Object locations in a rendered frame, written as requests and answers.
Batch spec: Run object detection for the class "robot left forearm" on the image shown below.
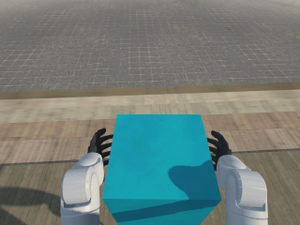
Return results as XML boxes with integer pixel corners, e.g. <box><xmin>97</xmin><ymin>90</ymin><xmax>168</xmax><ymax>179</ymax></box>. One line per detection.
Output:
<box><xmin>60</xmin><ymin>152</ymin><xmax>105</xmax><ymax>225</ymax></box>

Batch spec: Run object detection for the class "robot right forearm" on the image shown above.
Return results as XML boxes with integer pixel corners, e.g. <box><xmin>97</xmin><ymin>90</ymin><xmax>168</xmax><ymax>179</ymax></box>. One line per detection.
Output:
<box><xmin>216</xmin><ymin>155</ymin><xmax>268</xmax><ymax>225</ymax></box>

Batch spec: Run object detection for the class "carton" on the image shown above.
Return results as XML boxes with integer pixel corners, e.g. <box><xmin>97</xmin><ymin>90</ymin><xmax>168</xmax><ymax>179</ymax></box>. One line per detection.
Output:
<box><xmin>102</xmin><ymin>114</ymin><xmax>221</xmax><ymax>225</ymax></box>

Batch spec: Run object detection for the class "right robot hand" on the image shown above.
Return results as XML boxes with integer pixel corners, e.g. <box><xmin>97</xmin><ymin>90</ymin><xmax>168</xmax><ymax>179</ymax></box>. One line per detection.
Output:
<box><xmin>206</xmin><ymin>130</ymin><xmax>232</xmax><ymax>171</ymax></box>

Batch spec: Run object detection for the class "left robot hand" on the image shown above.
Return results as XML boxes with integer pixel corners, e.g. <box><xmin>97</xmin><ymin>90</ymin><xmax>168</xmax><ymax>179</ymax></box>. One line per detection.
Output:
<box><xmin>87</xmin><ymin>127</ymin><xmax>113</xmax><ymax>166</ymax></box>

